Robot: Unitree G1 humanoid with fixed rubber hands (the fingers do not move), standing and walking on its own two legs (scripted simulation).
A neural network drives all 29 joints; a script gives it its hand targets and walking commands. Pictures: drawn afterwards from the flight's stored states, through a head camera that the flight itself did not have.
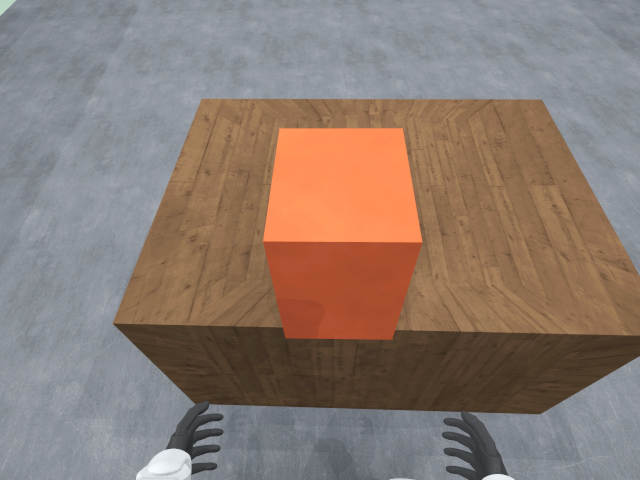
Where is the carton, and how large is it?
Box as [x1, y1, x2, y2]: [263, 128, 421, 339]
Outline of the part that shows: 279,129 263,243 285,337 391,339 421,244 421,237 402,128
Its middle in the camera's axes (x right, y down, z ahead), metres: +0.03 -0.01 +0.67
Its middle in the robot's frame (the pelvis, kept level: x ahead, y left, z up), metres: +0.49 +0.01 -0.06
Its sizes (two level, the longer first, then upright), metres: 0.232 0.199 0.296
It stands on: a pedestal, 0.56 m high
